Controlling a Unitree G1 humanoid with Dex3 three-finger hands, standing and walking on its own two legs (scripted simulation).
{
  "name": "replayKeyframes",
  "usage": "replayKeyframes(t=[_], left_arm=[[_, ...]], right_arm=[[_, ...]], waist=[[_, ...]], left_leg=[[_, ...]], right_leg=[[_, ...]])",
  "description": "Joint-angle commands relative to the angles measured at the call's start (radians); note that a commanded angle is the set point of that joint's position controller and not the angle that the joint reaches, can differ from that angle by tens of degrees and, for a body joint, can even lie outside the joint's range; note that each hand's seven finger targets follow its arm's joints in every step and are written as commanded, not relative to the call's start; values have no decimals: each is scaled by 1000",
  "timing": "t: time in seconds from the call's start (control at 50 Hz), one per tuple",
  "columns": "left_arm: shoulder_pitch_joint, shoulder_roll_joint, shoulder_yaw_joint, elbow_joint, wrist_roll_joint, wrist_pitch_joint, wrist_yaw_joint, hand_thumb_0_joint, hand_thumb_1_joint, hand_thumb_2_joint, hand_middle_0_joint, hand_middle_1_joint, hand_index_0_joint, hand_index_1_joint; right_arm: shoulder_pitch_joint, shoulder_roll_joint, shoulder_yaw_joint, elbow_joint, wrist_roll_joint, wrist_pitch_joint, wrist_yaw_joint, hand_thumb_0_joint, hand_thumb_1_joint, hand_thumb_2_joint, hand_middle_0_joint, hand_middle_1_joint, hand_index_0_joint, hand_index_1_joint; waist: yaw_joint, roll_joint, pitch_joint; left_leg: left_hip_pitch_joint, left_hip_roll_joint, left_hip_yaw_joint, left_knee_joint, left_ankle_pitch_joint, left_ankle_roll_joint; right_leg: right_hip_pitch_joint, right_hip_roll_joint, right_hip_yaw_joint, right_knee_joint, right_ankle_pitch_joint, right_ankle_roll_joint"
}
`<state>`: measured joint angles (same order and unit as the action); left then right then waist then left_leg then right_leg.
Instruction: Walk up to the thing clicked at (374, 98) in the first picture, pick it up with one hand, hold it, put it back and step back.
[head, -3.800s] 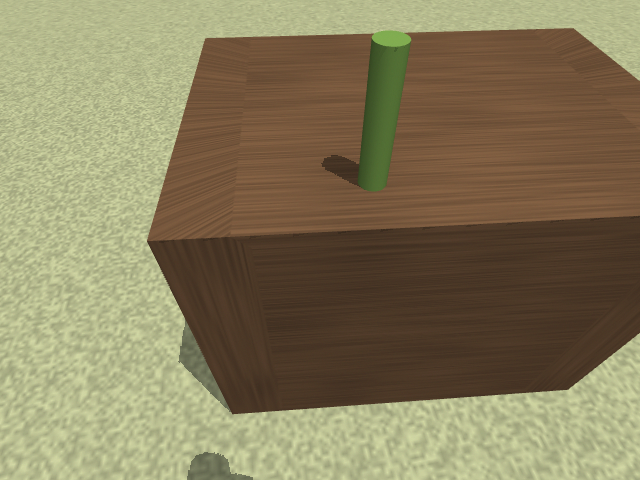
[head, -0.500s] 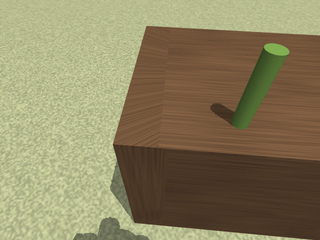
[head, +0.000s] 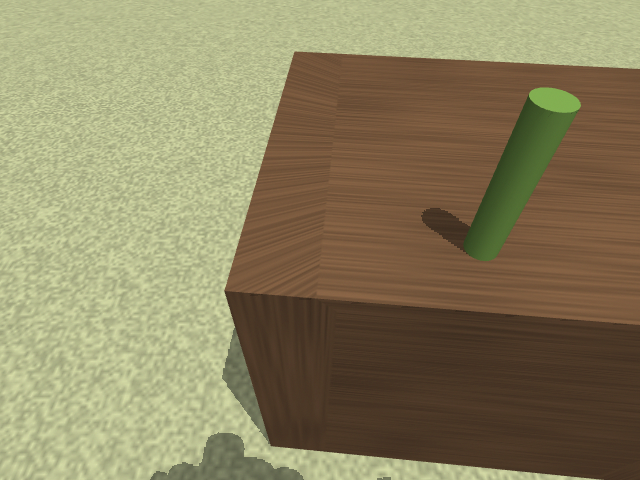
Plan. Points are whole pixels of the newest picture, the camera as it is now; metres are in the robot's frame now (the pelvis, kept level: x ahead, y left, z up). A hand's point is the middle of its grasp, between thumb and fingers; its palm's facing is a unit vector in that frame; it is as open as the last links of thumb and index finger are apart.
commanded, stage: stand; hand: right
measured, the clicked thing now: (510, 187) +0.45 -0.21 +0.14
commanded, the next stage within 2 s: none
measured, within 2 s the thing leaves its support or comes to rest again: neither
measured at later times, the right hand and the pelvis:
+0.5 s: hand out of the picture +0.08 -0.26 -0.16, palm faces -0.03 +0.94 -0.33, open 7.4 cm; pelvis +0.01 -0.01 +0.00, yaw +0 degrees
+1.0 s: hand out of the picture +0.07 -0.26 -0.16, palm faces -0.03 +0.94 -0.33, open 7.4 cm; pelvis +0.01 -0.01 +0.00, yaw -1 degrees
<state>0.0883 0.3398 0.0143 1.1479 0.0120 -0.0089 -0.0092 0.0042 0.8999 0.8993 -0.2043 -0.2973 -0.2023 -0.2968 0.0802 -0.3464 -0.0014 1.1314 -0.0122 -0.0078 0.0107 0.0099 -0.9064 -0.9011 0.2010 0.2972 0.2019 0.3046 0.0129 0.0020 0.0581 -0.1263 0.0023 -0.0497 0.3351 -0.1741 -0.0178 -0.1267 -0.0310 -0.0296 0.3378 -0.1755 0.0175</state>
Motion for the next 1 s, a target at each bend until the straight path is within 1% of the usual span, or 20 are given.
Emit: replayKeyframes(t=[0.0, 0.04, 0.06, 0.18, 0.3, 0.36, 0.38, 0.42, 0.44, 0.48, 0.5, 0.52, 0.54, 0.58, 0.6, 0.7, 0.78, 0.82, 0.86, 0.98], left_arm=[[-35, 223, 35, -65, -3, -22, 10, 0, 900, 900, -200, -300, -200, -300], [-31, 222, 33, -68, -2, -22, 11, 0, 900, 900, -200, -300, -200, -300], [-34, 223, 31, -69, -5, -23, 11, 0, 900, 900, -200, -300, -200, -300], [-23, 227, 27, -74, -3, -24, 12, 0, 900, 900, -200, -300, -200, -300], [-22, 227, 25, -77, -6, -26, 15, 0, 900, 900, -200, -300, -200, -300], [-15, 231, 23, -77, -6, -26, 16, 0, 900, 900, -200, -300, -200, -300], [-13, 230, 23, -80, -5, -27, 17, 0, 900, 900, -200, -300, -200, -300], [-23, 232, 23, -82, -6, -26, 18, 0, 900, 900, -200, -300, -200, -300], [-22, 231, 23, -84, -5, -27, 18, 0, 900, 900, -200, -300, -200, -300], [-16, 233, 24, -82, -7, -25, 18, 0, 900, 900, -200, -300, -200, -300], [-20, 233, 25, -83, -6, -25, 18, 0, 900, 900, -200, -300, -200, -300], [-23, 236, 24, -84, -6, -24, 18, 0, 900, 900, -200, -300, -200, -300], [-17, 228, 22, -84, -7, -24, 17, 0, 900, 900, -200, -300, -200, -300], [-17, 232, 23, -87, -5, -25, 17, 0, 900, 900, -200, -300, -200, -300], [-24, 237, 25, -85, -5, -24, 17, 0, 900, 900, -200, -300, -200, -300], [-24, 233, 25, -84, -7, -23, 14, 0, 900, 900, -200, -300, -200, -300], [-24, 236, 27, -82, -5, -22, 14, 0, 900, 900, -200, -300, -200, -300], [-19, 233, 25, -84, -3, -23, 14, 0, 900, 900, -200, -300, -200, -300], [-17, 238, 26, -85, -3, -25, 15, 0, 900, 900, -200, -300, -200, -300], [-17, 235, 25, -87, -5, -22, 15, 0, 900, 900, -200, -300, -200, -301]], right_arm=[[-27, -211, -37, -58, 3, -22, -16, 0, -900, -900, 200, 300, 200, 300], [-35, -213, -37, -61, 2, -23, -16, 0, -900, -900, 200, 300, 200, 300], [-27, -213, -36, -59, 3, -23, -15, 0, -900, -900, 200, 300, 200, 300], [-16, -212, -35, -58, 4, -22, -14, 0, -900, -900, 200, 300, 200, 300], [-9, -219, -36, -57, 4, -21, -17, 0, -900, -900, 200, 300, 200, 300], [-8, -213, -34, -56, 5, -18, -15, 0, -900, -900, 200, 300, 200, 300], [-7, -219, -36, -59, 4, -18, -15, 0, -900, -900, 200, 300, 200, 300], [-1, -217, -35, -57, 5, -16, -16, 0, -900, -900, 200, 300, 200, 300], [-1, -222, -35, -58, 3, -16, -17, 0, -900, -900, 200, 300, 200, 300], [-6, -216, -34, -57, 4, -17, -17, 0, -900, -900, 200, 300, 200, 300], [-8, -219, -35, -62, 2, -17, -17, 0, -900, -900, 200, 300, 200, 300], [1, -213, -33, -61, 2, -16, -17, 0, -900, -900, 200, 300, 200, 300], [-5, -222, -34, -60, 5, -17, -18, 0, -900, -900, 200, 300, 200, 300], [-3, -222, -34, -63, 2, -18, -17, 0, -900, -900, 200, 300, 200, 300], [3, -217, -33, -63, 2, -18, -18, 0, -900, -900, 200, 300, 200, 300], [-1, -215, -30, -64, 5, -20, -18, 0, -900, -900, 200, 300, 200, 300], [1, -220, -31, -66, 3, -18, -17, 0, -900, -900, 200, 300, 200, 300], [-2, -218, -32, -66, 3, -19, -16, 0, -900, -900, 200, 300, 200, 300], [1, -222, -35, -66, 3, -19, -17, 0, -900, -900, 200, 300, 200, 300], [3, -220, -32, -65, 3, -20, -18, 0, -900, -900, 200, 300, 200, 300]], waist=[[-10, 12, -76], [-4, 9, -85], [-8, 4, -83], [-11, -8, -83], [-12, -2, -116], [-12, -19, -89], [-13, -15, -109], [-16, -18, -100], [-15, -6, -110], [-12, -4, -86], [-12, 2, -98], [-14, -9, -87], [-9, 4, -80], [-12, -3, -91], [-16, -4, -86], [-10, -2, -80], [-13, -8, -63], [-9, -10, -74], [-12, -7, -96], [-10, 9, -92]], left_leg=[[-22, 110, -74, -70, 101, 28], [-5, 115, -75, -65, 124, 28], [-10, 115, -75, -66, 131, 28], [-8, 113, -73, -62, 122, 26], [17, 118, -63, -41, 196, 28], [12, 116, -64, -48, 177, 23], [29, 120, -59, -39, 195, 26], [18, 119, -57, -41, 174, 24], [22, 120, -56, -37, 187, 26], [12, 117, -60, -50, 174, 20], [12, 120, -55, -43, 174, 24], [4, 118, -57, -54, 177, 19], [11, 120, -59, -50, 168, 23], [18, 121, -56, -46, 177, 24], [6, 119, -56, -51, 160, 23], [6, 120, -59, -62, 159, 26], [1, 116, -59, -71, 93, 24], [15, 119, -60, -64, 118, 25], [22, 120, -57, -56, 135, 26], [15, 121, -54, -57, 154, 26]], right_leg=[[38, -101, 90, -60, 45, -32], [35, -102, 90, -54, 53, -33], [40, -103, 90, -57, 55, -34], [36, -102, 88, -60, 58, -33], [66, -108, 89, -45, 161, -36], [49, -102, 86, -58, 140, -34], [56, -107, 88, -53, 172, -35], [60, -108, 90, -55, 155, -36], [63, -110, 94, -52, 178, -35], [50, -103, 89, -56, 153, -35], [65, -107, 92, -52, 157, -36], [54, -103, 89, -50, 150, -38], [48, -102, 91, -59, 139, -36], [49, -102, 90, -56, 149, -35], [54, -103, 92, -56, 140, -35], [56, -102, 92, -54, 133, -38], [29, -97, 94, -70, 61, -35], [30, -98, 96, -69, 73, -37], [49, -103, 99, -65, 112, -38], [52, -102, 98, -53, 131, -41]])
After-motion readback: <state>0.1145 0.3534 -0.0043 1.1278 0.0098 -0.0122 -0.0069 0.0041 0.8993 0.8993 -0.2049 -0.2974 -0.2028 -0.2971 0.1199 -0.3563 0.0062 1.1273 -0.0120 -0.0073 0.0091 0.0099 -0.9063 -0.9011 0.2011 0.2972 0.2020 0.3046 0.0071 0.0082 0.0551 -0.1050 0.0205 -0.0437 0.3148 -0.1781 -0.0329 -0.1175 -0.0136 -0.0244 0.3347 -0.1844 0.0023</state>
